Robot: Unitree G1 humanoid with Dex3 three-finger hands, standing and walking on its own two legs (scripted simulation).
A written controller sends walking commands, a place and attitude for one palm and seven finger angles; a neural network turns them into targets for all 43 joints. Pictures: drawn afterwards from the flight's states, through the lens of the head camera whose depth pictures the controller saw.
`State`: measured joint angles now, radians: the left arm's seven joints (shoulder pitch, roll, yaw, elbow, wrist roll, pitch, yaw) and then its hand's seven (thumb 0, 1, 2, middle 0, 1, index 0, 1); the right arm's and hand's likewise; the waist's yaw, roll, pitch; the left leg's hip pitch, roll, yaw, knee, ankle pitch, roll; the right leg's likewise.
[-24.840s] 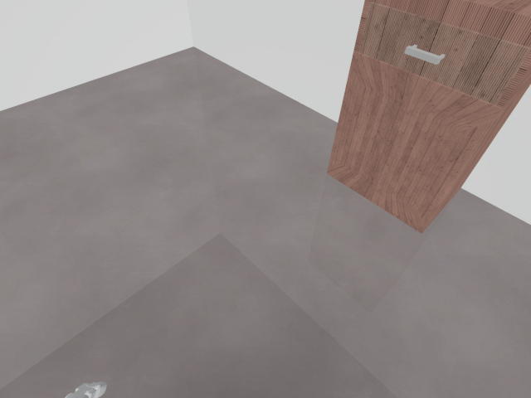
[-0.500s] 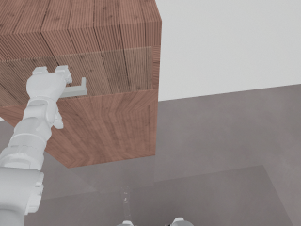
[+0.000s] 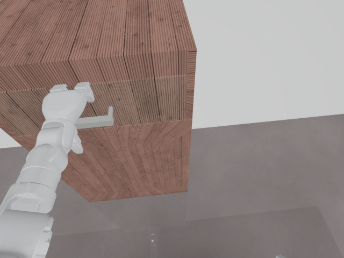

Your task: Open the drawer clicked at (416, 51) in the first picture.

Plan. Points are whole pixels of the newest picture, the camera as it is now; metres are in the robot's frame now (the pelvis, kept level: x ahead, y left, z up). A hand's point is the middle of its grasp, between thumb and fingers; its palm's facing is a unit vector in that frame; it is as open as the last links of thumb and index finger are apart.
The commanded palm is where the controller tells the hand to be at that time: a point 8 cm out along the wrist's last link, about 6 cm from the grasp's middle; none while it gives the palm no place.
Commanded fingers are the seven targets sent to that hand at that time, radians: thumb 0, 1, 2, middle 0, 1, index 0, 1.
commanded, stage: lift the fingers back up to retry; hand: left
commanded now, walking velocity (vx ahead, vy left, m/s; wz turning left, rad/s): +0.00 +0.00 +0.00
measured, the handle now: (91, 116) +0.47 +0.25 +0.03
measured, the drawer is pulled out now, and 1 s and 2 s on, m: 0.00 0.00 0.00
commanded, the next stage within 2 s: re-aim the fingers above the handle in 0.16 s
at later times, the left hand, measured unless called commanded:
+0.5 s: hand (72, 119) +0.41 +0.26 +0.09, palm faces -0.01 +0.00 -1.00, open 13.8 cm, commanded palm +0.39 +0.26 +0.14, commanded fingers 0.00 -0.50 0.30 -0.30 -1.20 -0.30 -1.20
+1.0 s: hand (75, 119) +0.42 +0.25 +0.09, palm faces -0.03 +0.01 -1.00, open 13.8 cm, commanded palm +0.40 +0.26 +0.14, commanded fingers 0.00 -0.50 0.30 -0.30 -1.20 -0.30 -1.20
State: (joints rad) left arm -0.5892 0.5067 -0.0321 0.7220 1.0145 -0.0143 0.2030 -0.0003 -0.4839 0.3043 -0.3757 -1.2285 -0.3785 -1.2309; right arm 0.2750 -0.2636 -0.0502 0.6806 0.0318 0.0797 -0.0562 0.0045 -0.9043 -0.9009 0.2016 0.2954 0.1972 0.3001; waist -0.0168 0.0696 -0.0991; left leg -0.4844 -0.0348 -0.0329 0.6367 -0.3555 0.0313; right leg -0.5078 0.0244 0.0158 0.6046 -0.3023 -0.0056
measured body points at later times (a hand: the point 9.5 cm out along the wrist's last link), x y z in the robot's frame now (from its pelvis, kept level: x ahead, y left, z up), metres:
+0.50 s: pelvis +0.00 -0.01 +0.00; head +0.05 -0.03 +0.45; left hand +0.41 +0.25 +0.14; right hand +0.13 -0.27 -0.13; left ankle -0.03 +0.10 -0.72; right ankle -0.01 -0.12 -0.72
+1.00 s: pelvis -0.01 -0.01 +0.00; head +0.04 -0.04 +0.45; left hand +0.41 +0.25 +0.14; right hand +0.09 -0.28 -0.13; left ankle -0.03 +0.10 -0.72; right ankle -0.01 -0.12 -0.72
